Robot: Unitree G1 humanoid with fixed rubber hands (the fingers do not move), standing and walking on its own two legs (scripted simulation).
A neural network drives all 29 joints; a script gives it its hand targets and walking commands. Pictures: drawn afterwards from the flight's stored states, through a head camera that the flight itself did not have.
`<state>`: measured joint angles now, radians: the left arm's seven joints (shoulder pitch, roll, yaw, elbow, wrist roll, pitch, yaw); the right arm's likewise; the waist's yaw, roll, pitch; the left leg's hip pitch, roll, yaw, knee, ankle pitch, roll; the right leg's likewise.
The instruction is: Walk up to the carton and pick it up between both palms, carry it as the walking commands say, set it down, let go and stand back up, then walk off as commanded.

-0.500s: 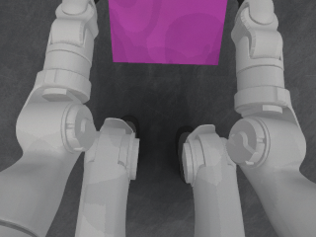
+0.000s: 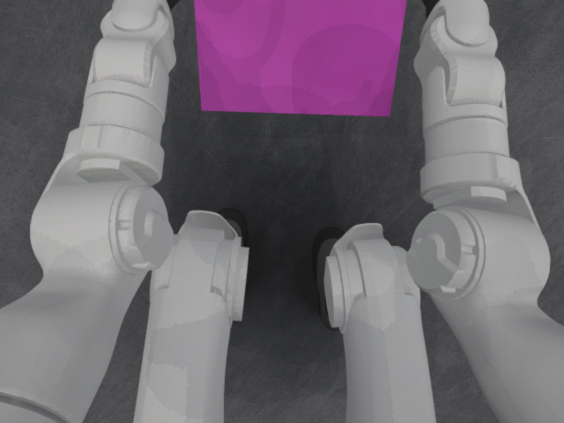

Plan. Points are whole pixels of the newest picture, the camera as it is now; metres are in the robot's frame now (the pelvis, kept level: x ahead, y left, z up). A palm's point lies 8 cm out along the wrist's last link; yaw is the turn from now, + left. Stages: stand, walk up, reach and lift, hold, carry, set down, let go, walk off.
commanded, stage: set down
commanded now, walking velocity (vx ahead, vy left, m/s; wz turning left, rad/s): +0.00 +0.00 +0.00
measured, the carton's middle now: (298, 15) +0.56 +0.03 -0.25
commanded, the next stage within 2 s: let go in 1.96 s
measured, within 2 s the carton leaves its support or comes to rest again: neither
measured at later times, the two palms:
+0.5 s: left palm (108, 19) +0.51 +0.24 -0.18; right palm (438, 30) +0.54 -0.12 -0.18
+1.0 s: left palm out of the picture +0.52 +0.24 -0.13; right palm out of the picture +0.55 -0.12 -0.11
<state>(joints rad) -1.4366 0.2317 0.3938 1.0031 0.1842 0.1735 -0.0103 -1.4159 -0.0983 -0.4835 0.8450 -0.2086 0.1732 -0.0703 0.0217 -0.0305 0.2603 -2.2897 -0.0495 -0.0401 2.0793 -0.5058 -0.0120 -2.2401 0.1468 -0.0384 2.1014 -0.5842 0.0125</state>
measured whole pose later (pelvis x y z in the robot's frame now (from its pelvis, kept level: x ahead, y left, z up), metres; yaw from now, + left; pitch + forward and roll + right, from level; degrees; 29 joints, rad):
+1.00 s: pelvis -0.02 +0.00 +0.02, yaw +1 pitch +29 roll -2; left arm -1.40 0.41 0.21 0.81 -0.18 0.23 0.10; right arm -1.41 -0.30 -0.16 0.74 0.18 0.23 -0.19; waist 0.03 -0.03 0.52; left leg -2.07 -0.06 -0.03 2.06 -0.50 -0.01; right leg -2.02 0.11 -0.04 2.09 -0.59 0.00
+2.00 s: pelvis +0.05 -0.01 +0.26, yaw +5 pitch +45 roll +1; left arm -0.98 0.26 0.21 0.92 -0.02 0.12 -0.03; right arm -0.97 -0.21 -0.21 0.85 -0.01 0.14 -0.07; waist 0.01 -0.01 -0.18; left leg -1.54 -0.07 -0.06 1.02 -0.26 -0.01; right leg -1.51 0.06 0.02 1.08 -0.35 -0.02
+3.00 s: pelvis +0.11 -0.01 +0.38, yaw +6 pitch +0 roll +2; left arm 0.25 0.18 0.10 0.45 0.01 0.12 -0.09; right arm 0.23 -0.19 -0.09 0.47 0.02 0.10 0.07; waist 0.00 -0.04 -0.05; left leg -0.27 -0.07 -0.08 0.47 -0.21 -0.01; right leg -0.25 0.03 0.03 0.55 -0.31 -0.04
